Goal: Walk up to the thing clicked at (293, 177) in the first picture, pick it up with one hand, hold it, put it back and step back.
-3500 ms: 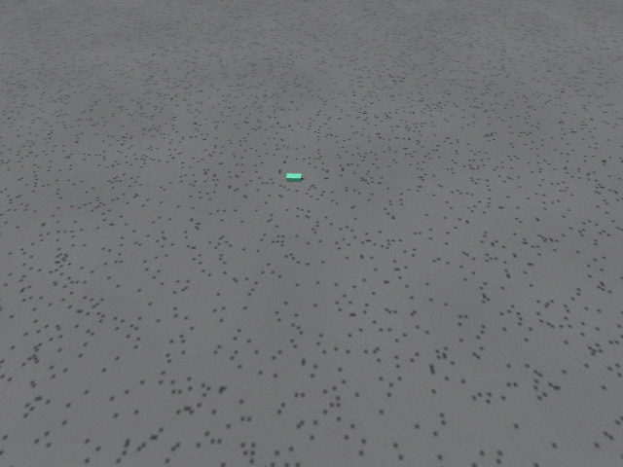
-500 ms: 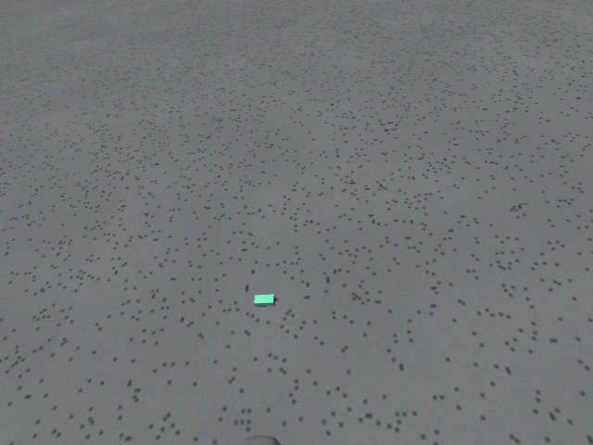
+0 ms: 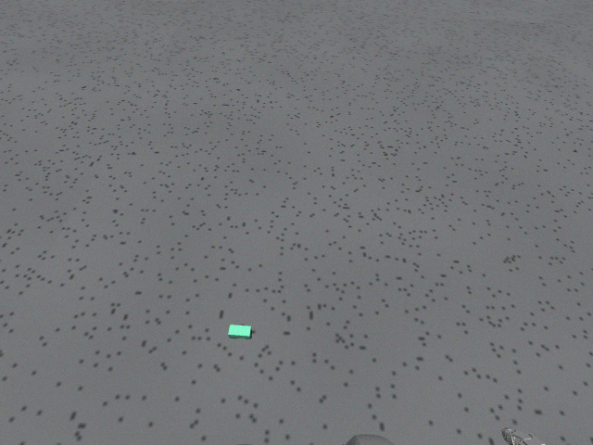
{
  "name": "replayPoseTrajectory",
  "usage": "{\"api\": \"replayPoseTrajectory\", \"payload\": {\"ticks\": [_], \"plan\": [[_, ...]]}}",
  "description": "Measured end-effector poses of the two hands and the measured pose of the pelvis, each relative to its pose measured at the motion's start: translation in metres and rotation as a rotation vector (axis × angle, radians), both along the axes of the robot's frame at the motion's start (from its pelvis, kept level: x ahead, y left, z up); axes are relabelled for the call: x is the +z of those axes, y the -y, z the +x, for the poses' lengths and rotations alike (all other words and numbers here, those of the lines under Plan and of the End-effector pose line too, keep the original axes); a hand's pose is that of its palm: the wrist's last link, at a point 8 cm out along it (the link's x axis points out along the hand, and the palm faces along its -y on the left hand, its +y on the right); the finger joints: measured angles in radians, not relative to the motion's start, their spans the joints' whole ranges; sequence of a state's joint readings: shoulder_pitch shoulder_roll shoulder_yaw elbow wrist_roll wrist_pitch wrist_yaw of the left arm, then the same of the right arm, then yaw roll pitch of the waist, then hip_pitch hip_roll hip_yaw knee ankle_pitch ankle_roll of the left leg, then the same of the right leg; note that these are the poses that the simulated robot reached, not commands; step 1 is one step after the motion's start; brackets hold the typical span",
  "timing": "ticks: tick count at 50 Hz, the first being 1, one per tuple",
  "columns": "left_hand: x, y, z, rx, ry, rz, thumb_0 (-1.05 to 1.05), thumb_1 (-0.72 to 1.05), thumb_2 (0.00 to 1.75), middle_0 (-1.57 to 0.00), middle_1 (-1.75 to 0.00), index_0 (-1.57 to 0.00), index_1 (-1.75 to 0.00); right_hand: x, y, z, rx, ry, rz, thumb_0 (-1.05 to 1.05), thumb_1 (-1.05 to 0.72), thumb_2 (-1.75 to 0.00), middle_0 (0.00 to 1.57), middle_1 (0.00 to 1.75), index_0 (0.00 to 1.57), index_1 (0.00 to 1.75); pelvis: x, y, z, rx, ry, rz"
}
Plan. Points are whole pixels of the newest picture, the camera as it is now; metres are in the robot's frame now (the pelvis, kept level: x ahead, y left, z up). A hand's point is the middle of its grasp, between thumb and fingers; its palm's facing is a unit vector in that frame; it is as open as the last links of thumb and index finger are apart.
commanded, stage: walk up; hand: left
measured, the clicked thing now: (239, 331) +0.58 +0.19 -0.75
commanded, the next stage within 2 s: none
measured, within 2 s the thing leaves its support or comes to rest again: neither
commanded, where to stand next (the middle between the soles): +0.20 -0.03 m, yaw -2 degrees
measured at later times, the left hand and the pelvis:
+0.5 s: hand (152, 429) +0.17 +0.22 -0.11, palm faces -0.05 -0.90 -0.44, open 7.4 cm; pelvis +0.11 -0.05 +0.00, yaw -1 degrees
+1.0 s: hand (158, 410) +0.20 +0.23 -0.16, palm faces -0.02 -0.95 -0.32, open 7.4 cm; pelvis +0.14 -0.02 +0.01, yaw +0 degrees
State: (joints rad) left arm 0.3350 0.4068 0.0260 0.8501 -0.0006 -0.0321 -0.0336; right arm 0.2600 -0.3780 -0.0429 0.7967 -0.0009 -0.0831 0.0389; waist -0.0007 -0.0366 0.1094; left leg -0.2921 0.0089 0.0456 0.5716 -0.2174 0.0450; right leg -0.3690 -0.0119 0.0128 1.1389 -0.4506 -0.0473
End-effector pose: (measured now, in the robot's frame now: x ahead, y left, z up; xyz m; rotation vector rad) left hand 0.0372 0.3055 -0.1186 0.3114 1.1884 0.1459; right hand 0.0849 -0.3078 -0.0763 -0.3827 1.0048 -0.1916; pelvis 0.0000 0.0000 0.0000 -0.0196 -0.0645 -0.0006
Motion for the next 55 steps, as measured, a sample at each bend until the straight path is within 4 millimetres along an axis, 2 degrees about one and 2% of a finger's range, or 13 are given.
{"api": "replayPoseTrajectory", "payload": {"ticks": [4, 9, 12, 15, 18, 23, 27, 30, 34, 39, 45, 55], "plan": [[0.009, -0.001, 0.036, -0.008, 0.055, -0.001, 0.01, 0.91, 0.90, -0.20, -0.30, -0.20, -0.30, 0.006, 0.003, 0.007, 0.000, -0.025, -0.004, 0.00, -0.90, -0.90, 0.21, 0.30, 0.21, 0.30, 0.006, 0.004, 0.020, 0.005, 0.003, 0.009], [0.020, 0.003, 0.065, -0.028, 0.039, 0.031, 0.01, 0.91, 0.90, -0.20, -0.30, -0.20, -0.30, 0.000, 0.020, 0.016, -0.024, -0.060, 0.009, 0.01, -0.90, -0.90, 0.21, 0.30, 0.21, 0.30, 0.008, 0.014, 0.047, -0.013, -0.005, 0.028], [0.026, 0.009, 0.081, -0.036, 0.020, 0.074, 0.01, 0.91, 0.90, -0.20, -0.30, -0.20, -0.30, -0.014, 0.034, 0.023, -0.042, -0.089, 0.025, 0.01, -0.90, -0.90, 0.21, 0.30, 0.21, 0.30, 0.004, 0.024, 0.064, -0.016, -0.016, 0.040], [0.028, 0.018, 0.097, -0.033, 0.031, 0.126, 0.01, 0.91, 0.90, -0.20, -0.30, -0.20, -0.30, -0.037, 0.049, 0.035, -0.058, -0.125, 0.046, 0.01, -0.90, -0.90, 0.21, 0.30, 0.21, 0.30, -0.007, 0.038, 0.080, -0.017, -0.020, 0.042], [0.032, 0.031, 0.108, -0.026, 0.047, 0.141, 0.01, 0.91, 0.90, -0.20, -0.30, -0.20, -0.30, -0.052, 0.051, 0.048, -0.062, -0.159, 0.071, 0.01, -0.90, -0.90, 0.20, 0.29, 0.20, 0.30, -0.008, 0.045, 0.088, -0.018, -0.012, 0.027], [0.046, 0.045, 0.119, -0.017, 0.061, 0.133, 0.01, 0.91, 0.90, -0.20, -0.30, -0.20, -0.30, -0.055, 0.046, 0.068, -0.037, -0.181, 0.108, 0.01, -0.91, -0.90, 0.20, 0.29, 0.20, 0.30, 0.001, 0.048, 0.101, -0.014, -0.014, 0.051], [0.046, 0.042, 0.127, -0.020, 0.059, 0.132, 0.01, 0.90, 0.90, -0.20, -0.30, -0.21, -0.30, -0.052, 0.043, 0.079, -0.033, -0.188, 0.104, 0.01, -0.91, -0.90, 0.20, 0.29, 0.20, 0.30, 0.003, 0.045, 0.111, -0.014, -0.017, 0.043], [0.037, 0.035, 0.135, -0.012, 0.060, 0.123, 0.01, 0.90, 0.90, -0.20, -0.30, -0.21, -0.30, -0.050, 0.040, 0.085, -0.038, -0.196, 0.083, 0.01, -0.91, -0.90, 0.20, 0.29, 0.20, 0.30, 0.000, 0.041, 0.117, -0.008, -0.016, 0.029], [0.013, 0.021, 0.149, 0.008, 0.063, 0.091, 0.01, 0.90, 0.90, -0.20, -0.30, -0.21, -0.30, -0.047, 0.034, 0.089, -0.058, -0.195, 0.033, 0.01, -0.91, -0.90, 0.20, 0.29, 0.20, 0.30, -0.010, 0.030, 0.123, 0.002, -0.007, 0.026], [-0.002, 0.024, 0.163, 0.016, 0.047, 0.026, 0.01, 0.91, 0.90, -0.20, -0.30, -0.20, -0.30, -0.032, 0.022, 0.098, -0.067, -0.182, 0.015, 0.01, -0.90, -0.90, 0.20, 0.29, 0.20, 0.30, -0.005, 0.022, 0.129, -0.007, -0.008, 0.011], [-0.007, 0.029, 0.163, 0.020, 0.004, -0.006, 0.01, 0.91, 0.90, -0.20, -0.30, -0.20, -0.30, -0.023, 0.013, 0.126, -0.045, -0.152, 0.023, 0.01, -0.90, -0.90, 0.20, 0.30, 0.20, 0.30, 0.001, 0.020, 0.135, -0.004, -0.015, 0.001], [0.010, 0.025, 0.156, 0.064, -0.058, 0.036, 0.01, 0.91, 0.90, -0.20, -0.30, -0.20, -0.30, -0.027, 0.006, 0.172, -0.013, -0.113, 0.075, 0.01, -0.90, -0.90, 0.20, 0.30, 0.20, 0.30, 0.009, 0.023, 0.148, 0.003, -0.021, 0.009]]}}
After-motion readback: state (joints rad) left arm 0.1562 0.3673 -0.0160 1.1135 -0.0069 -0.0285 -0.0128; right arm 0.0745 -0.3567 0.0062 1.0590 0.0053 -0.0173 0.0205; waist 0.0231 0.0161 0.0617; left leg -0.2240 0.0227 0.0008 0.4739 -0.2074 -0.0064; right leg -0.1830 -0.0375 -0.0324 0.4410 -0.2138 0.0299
